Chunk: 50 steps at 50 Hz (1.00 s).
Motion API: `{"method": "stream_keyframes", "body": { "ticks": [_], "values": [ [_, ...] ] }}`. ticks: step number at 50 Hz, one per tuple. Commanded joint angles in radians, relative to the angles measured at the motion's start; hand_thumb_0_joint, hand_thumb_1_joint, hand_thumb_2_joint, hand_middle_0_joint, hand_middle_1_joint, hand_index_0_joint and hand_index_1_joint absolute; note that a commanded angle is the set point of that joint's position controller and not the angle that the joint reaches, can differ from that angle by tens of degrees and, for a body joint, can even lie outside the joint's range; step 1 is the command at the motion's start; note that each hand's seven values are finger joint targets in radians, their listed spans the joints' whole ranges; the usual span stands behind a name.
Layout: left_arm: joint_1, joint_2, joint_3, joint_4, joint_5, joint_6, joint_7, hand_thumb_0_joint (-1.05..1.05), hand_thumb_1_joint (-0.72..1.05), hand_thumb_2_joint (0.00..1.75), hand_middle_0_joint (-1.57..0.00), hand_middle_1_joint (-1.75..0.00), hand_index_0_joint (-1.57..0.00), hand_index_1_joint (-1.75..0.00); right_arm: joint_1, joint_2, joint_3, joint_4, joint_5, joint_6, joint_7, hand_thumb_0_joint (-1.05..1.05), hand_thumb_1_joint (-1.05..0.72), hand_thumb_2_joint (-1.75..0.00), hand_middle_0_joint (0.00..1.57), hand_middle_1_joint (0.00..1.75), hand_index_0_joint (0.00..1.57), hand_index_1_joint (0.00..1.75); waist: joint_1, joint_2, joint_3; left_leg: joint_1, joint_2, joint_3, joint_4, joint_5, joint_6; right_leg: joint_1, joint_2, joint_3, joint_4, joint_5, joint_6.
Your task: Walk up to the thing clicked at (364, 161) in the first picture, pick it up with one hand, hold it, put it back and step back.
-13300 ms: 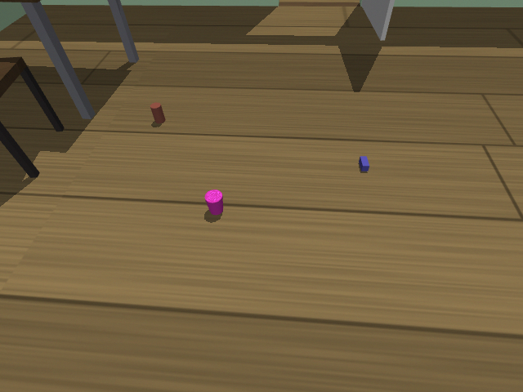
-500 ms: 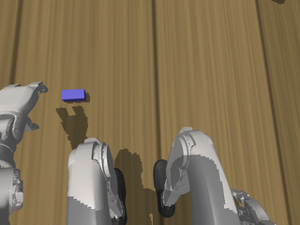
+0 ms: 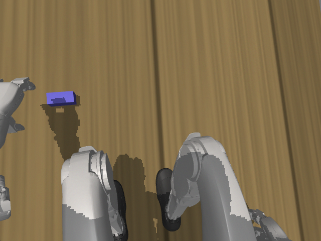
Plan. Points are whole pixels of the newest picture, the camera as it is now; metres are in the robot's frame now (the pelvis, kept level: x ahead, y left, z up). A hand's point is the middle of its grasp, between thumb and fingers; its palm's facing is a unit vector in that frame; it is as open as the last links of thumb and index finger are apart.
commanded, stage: rise first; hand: left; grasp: from above
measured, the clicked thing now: (62, 98) +0.48 +0.27 -0.33
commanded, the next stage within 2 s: approach in 0.38 s
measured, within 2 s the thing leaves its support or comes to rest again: neither
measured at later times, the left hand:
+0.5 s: hand (16, 104) +0.43 +0.34 -0.20, palm faces -0.45 -0.04 -0.89, open 11.9 cm
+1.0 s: hand (67, 77) +0.51 +0.22 -0.21, palm faces -0.36 +0.00 -0.93, open 13.5 cm
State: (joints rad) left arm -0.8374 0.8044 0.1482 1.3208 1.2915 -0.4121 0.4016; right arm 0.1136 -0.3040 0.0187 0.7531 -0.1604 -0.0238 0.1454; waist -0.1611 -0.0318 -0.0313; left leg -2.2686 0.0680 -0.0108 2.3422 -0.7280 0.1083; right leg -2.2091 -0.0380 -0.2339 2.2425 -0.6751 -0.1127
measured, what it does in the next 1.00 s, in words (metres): stands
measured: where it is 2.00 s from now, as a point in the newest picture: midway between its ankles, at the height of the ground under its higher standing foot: (144, 216)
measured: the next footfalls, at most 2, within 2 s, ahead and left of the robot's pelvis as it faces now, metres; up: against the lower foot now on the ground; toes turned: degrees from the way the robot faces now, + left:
none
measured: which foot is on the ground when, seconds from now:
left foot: down 0.00-1.00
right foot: down 0.00-1.00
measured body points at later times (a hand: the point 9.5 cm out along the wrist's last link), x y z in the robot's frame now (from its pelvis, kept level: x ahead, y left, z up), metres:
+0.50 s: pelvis +0.00 +0.00 -0.01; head +0.27 +0.07 +0.34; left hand +0.45 +0.34 -0.15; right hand +0.07 -0.27 -0.13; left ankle +0.07 +0.10 -0.32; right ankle +0.09 -0.08 -0.32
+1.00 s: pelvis -0.01 +0.00 -0.02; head +0.27 +0.06 +0.34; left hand +0.52 +0.22 -0.15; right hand +0.02 -0.28 -0.11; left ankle +0.07 +0.10 -0.32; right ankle +0.09 -0.08 -0.32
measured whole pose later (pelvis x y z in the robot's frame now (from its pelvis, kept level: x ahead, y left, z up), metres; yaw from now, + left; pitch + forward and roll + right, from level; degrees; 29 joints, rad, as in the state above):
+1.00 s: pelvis -0.01 +0.00 -0.02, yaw -2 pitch +37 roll -8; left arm -1.10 0.72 0.07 1.53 1.33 -0.14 0.55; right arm 0.15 -0.31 0.10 0.68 -0.15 -0.10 0.15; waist -0.34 0.00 0.00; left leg -2.34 0.09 -0.01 2.38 -0.71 0.12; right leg -2.29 -0.02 -0.24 2.27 -0.63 -0.11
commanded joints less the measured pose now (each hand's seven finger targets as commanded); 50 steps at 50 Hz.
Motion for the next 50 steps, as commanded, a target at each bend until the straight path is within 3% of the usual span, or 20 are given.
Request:
{"method": "stream_keyframes", "body": {
  "ticks": [1,4,10,11,13,14,15,21,24,25,26,28,30,32,33,37,43,47,48,50],
  "values": [
    [-0.254,0.307,0.059,-0.110,0.001,-0.018,0.065,0.00,-0.06,0.60,-0.49,-0.56,-0.50,-0.56,0.209,-0.228,-0.065,-0.001,-0.003,-0.006,-0.012,0.00,-0.92,-0.91,0.20,0.30,0.20,0.30,0.012,0.280,-0.703,0.553,-0.061,-0.087,-0.216,0.291,-0.054,0.286,0.080,0.106,-0.207,0.229,0.069],
    [-0.262,0.281,0.046,-0.065,0.013,-0.002,0.092,0.00,-0.06,0.60,-0.49,-0.57,-0.49,-0.56,0.201,-0.235,-0.062,-0.008,-0.007,-0.017,-0.012,0.00,-0.92,-0.91,0.20,0.30,0.20,0.30,-0.010,0.298,-0.678,0.569,-0.053,-0.109,-0.228,0.280,-0.064,0.223,0.075,0.094,-0.175,0.210,0.066],
    [-0.309,0.325,0.068,-0.088,0.026,0.035,0.127,0.00,-0.10,0.63,-0.45,-0.60,-0.46,-0.60,0.213,-0.238,-0.068,-0.002,-0.006,-0.033,-0.020,0.00,-0.92,-0.91,0.20,0.30,0.20,0.30,-0.017,0.312,-0.703,0.570,-0.049,-0.109,-0.221,0.271,-0.065,0.223,0.071,0.096,-0.164,0.222,0.066],
    [-0.242,0.281,0.056,-0.029,0.023,0.054,0.126,0.00,-0.11,0.64,-0.45,-0.61,-0.45,-0.61,0.212,-0.238,-0.063,-0.010,-0.006,-0.037,-0.018,0.00,-0.92,-0.91,0.20,0.30,0.20,0.30,-0.018,0.314,-0.698,0.588,-0.049,-0.120,-0.228,0.290,-0.071,0.206,0.068,0.091,-0.154,0.224,0.067],
    [-0.310,0.295,0.047,-0.073,0.013,0.063,0.121,0.00,-0.12,0.65,-0.43,-0.63,-0.44,-0.62,0.209,-0.238,-0.066,-0.004,-0.003,-0.042,-0.019,0.00,-0.92,-0.91,0.20,0.30,0.20,0.30,-0.025,0.323,-0.717,0.589,-0.049,-0.116,-0.219,0.280,-0.067,0.198,0.071,0.093,-0.161,0.223,0.067],
    [-0.274,0.278,0.041,-0.024,0.015,0.077,0.117,0.00,-0.12,0.65,-0.44,-0.62,-0.44,-0.62,0.218,-0.243,-0.064,-0.010,-0.002,-0.046,-0.018,0.00,-0.92,-0.91,0.20,0.30,0.20,0.30,-0.031,0.322,-0.691,0.586,-0.047,-0.128,-0.222,0.292,-0.072,0.191,0.063,0.092,-0.152,0.228,0.068],
    [-0.323,0.310,0.047,-0.082,0.009,0.081,0.111,0.00,-0.12,0.64,-0.43,-0.65,-0.44,-0.64,0.227,-0.239,-0.064,-0.003,0.001,-0.048,-0.019,0.00,-0.92,-0.91,0.20,0.30,0.20,0.30,-0.026,0.320,-0.699,0.575,-0.051,-0.117,-0.215,0.288,-0.067,0.201,0.066,0.098,-0.157,0.231,0.067],
    [-0.247,0.262,0.029,-0.069,-0.025,0.106,0.056,0.00,-0.20,0.70,-0.37,-0.70,-0.38,-0.69,0.251,-0.239,-0.063,-0.014,0.009,-0.053,-0.009,0.00,-0.92,-0.91,0.20,0.30,0.20,0.30,-0.028,0.303,-0.686,0.566,-0.055,-0.117,-0.210,0.302,-0.067,0.230,0.057,0.101,-0.169,0.240,0.073],
    [-0.256,0.312,0.056,-0.130,-0.030,0.099,0.029,0.00,-0.29,0.79,-0.40,-0.62,-0.35,-0.67,0.271,-0.248,-0.069,-0.034,0.013,-0.047,-0.007,0.00,-0.93,-0.91,0.20,0.30,0.20,0.30,-0.028,0.273,-0.724,0.556,-0.057,-0.107,-0.194,0.337,-0.060,0.295,0.057,0.105,-0.175,0.280,0.076],
    [-0.249,0.295,0.047,-0.130,-0.035,0.097,0.021,0.00,-0.27,0.75,-0.33,-0.70,-0.33,-0.75,0.271,-0.243,-0.069,-0.034,0.016,-0.045,-0.005,0.00,-0.93,-0.91,0.20,0.30,0.20,0.30,-0.026,0.264,-0.723,0.551,-0.058,-0.103,-0.193,0.330,-0.058,0.299,0.057,0.108,-0.177,0.276,0.076],
    [-0.249,0.209,-0.004,-0.115,-0.046,0.094,0.009,0.00,-0.29,0.76,-0.31,-0.78,-0.31,-0.78,0.275,-0.243,-0.071,-0.028,0.014,-0.046,0.000,0.00,-0.93,-0.91,0.20,0.30,0.20,0.30,-0.047,0.269,-0.691,0.560,-0.054,-0.116,-0.196,0.338,-0.064,0.259,0.055,0.102,-0.170,0.270,0.076],
    [-0.293,0.213,-0.012,-0.170,-0.053,0.080,0.000,0.00,-0.32,0.78,-0.27,-0.84,-0.28,-0.83,0.281,-0.248,-0.073,-0.027,0.016,-0.047,0.001,0.00,-0.93,-0.91,0.20,0.30,0.20,0.30,-0.062,0.285,-0.721,0.599,-0.052,-0.116,-0.185,0.376,-0.061,0.267,0.063,0.098,-0.183,0.295,0.078],
    [-0.325,0.161,-0.054,-0.184,-0.063,0.072,0.000,0.00,-0.34,0.80,-0.24,-0.87,-0.26,-0.85,0.294,-0.237,-0.073,-0.019,0.016,-0.047,0.003,0.00,-0.93,-0.90,0.20,0.30,0.20,0.30,-0.079,0.286,-0.721,0.563,-0.053,-0.115,-0.190,0.353,-0.063,0.289,0.066,0.093,-0.185,0.300,0.077],
    [-0.384,0.152,-0.076,-0.207,-0.055,0.065,0.012,0.00,-0.36,0.82,-0.24,-0.87,-0.25,-0.86,0.297,-0.226,-0.067,-0.014,0.015,-0.047,0.002,0.00,-0.93,-0.91,0.20,0.30,0.20,0.30,-0.085,0.283,-0.725,0.551,-0.052,-0.100,-0.183,0.324,-0.058,0.308,0.074,0.097,-0.196,0.297,0.075],
    [-0.377,0.091,-0.113,-0.130,-0.051,0.073,0.020,0.00,-0.37,0.83,-0.23,-0.87,-0.24,-0.86,0.297,-0.235,-0.066,-0.013,0.014,-0.051,0.002,0.00,-0.93,-0.90,0.20,0.30,0.20,0.30,-0.112,0.274,-0.697,0.544,-0.050,-0.111,-0.187,0.312,-0.061,0.276,0.074,0.090,-0.189,0.287,0.074],
    [-0.516,0.089,-0.133,-0.063,-0.010,0.103,0.094,0.00,-0.41,0.86,-0.20,-0.91,-0.21,-0.90,0.299,-0.239,-0.041,-0.011,0.007,-0.067,-0.007,0.00,-0.93,-0.90,0.20,0.30,0.20,0.30,-0.145,0.312,-0.685,0.535,-0.049,-0.097,-0.178,0.290,-0.063,0.260,0.083,0.087,-0.188,0.297,0.069],
    [-0.540,0.182,-0.060,0.085,0.056,0.216,0.195,0.00,-0.44,0.90,-0.20,-0.89,-0.19,-0.89,0.276,-0.250,-0.002,-0.039,-0.001,-0.072,-0.007,0.00,-0.93,-0.90,0.20,0.30,0.20,0.30,-0.135,0.383,-0.710,0.531,-0.047,-0.080,-0.195,0.301,-0.069,0.278,0.081,0.085,-0.165,0.327,0.061],
    [-0.535,0.217,-0.036,0.109,0.034,0.299,0.200,0.00,-0.44,0.89,-0.19,-0.89,-0.19,-0.88,0.259,-0.251,0.013,-0.073,0.012,-0.075,0.000,0.00,-0.92,-0.90,0.20,0.30,0.20,0.30,-0.131,0.382,-0.730,0.478,-0.050,-0.063,-0.195,0.288,-0.056,0.325,0.080,0.095,-0.181,0.333,0.066],
    [-0.519,0.211,-0.052,0.122,0.031,0.316,0.184,0.00,-0.43,0.88,-0.20,-0.88,-0.20,-0.88,0.256,-0.249,0.017,-0.080,0.015,-0.079,0.003,0.00,-0.93,-0.90,0.20,0.30,0.20,0.30,-0.141,0.371,-0.704,0.459,-0.050,-0.058,-0.179,0.289,-0.052,0.327,0.077,0.101,-0.178,0.337,0.070],
    [-0.482,0.267,-0.019,0.072,0.003,0.336,0.153,0.00,-0.43,0.88,-0.19,-0.89,-0.20,-0.89,0.263,-0.251,0.016,-0.083,0.029,-0.076,0.006,0.00,-0.92,-0.90,0.20,0.30,0.20,0.30,-0.114,0.351,-0.738,0.416,-0.056,-0.043,-0.175,0.293,-0.040,0.397,0.083,0.110,-0.186,0.345,0.075]
  ]
}}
